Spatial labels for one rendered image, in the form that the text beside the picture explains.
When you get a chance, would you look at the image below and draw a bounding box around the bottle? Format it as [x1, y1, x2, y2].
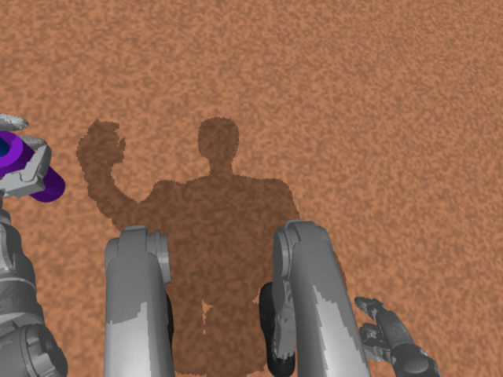
[0, 131, 65, 203]

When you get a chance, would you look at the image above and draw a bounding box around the left robot arm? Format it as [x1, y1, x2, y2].
[0, 208, 68, 377]

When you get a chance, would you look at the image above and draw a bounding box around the left robot hand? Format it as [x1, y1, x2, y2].
[0, 114, 52, 208]

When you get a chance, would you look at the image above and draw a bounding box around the right robot hand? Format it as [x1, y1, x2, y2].
[354, 297, 415, 363]

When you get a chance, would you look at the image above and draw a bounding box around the right robot arm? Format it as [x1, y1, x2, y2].
[390, 343, 442, 377]

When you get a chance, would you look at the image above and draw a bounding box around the right robot foot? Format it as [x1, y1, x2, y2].
[259, 282, 296, 377]

